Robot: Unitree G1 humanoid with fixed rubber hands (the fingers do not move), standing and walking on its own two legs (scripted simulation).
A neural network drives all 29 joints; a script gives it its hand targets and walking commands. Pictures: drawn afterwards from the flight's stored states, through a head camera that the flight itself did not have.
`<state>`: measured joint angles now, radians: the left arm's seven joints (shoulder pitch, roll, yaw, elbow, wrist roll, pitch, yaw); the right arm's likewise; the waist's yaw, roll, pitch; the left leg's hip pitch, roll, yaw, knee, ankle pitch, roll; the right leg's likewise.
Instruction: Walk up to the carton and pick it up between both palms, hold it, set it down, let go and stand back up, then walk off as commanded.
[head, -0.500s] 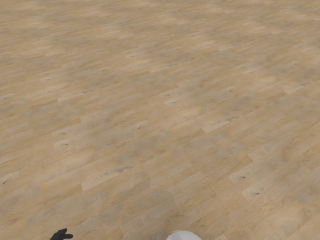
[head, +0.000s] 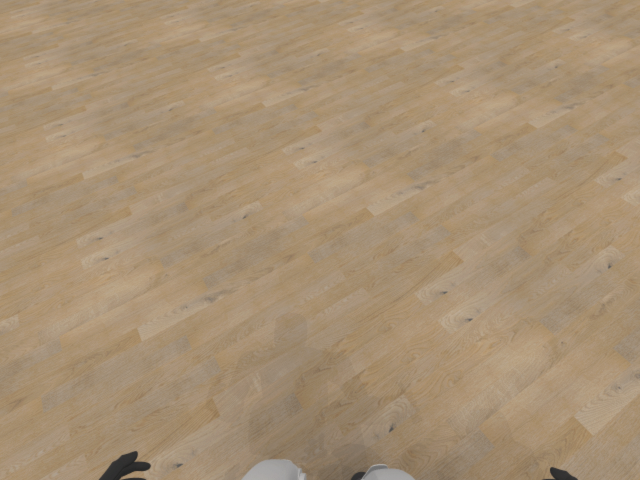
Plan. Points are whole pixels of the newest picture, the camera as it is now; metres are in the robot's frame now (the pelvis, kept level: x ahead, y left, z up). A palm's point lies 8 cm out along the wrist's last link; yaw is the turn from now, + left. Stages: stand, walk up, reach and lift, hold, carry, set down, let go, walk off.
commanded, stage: walk up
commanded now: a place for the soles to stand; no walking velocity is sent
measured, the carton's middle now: out of the picture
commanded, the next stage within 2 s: none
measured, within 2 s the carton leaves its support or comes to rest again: neither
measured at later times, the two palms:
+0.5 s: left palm out of the picture -0.01 +0.29 -0.09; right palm out of the picture -0.02 -0.30 -0.11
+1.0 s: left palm out of the picture -0.11 +0.20 -0.08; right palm out of the picture -0.14 -0.40 -0.11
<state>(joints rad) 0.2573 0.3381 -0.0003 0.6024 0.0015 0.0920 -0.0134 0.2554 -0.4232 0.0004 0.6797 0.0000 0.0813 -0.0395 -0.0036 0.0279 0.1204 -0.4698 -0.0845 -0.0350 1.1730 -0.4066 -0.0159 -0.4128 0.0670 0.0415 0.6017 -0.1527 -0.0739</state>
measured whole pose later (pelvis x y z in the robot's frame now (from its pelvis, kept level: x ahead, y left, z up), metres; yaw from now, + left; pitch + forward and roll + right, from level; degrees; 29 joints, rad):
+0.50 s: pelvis -0.12 -0.01 -0.01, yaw +3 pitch -4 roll +1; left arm 0.25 0.40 0.00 0.60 0.00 0.11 -0.01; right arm 0.31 -0.37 0.00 0.68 0.00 0.01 -0.01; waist -0.01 0.00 0.13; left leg -0.34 -0.04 -0.03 0.77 -0.36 0.04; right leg -0.53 0.05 0.01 1.25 -0.40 -0.03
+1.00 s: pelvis -0.21 -0.09 +0.00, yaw +2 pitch -2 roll +3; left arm 0.25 0.36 0.00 0.60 0.00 0.09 -0.01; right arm 0.31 -0.45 0.00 0.68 0.00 0.10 -0.02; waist -0.01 0.01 0.15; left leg -0.38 -0.09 -0.05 1.07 -0.41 -0.02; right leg -0.42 0.04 -0.03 0.55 -0.10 -0.08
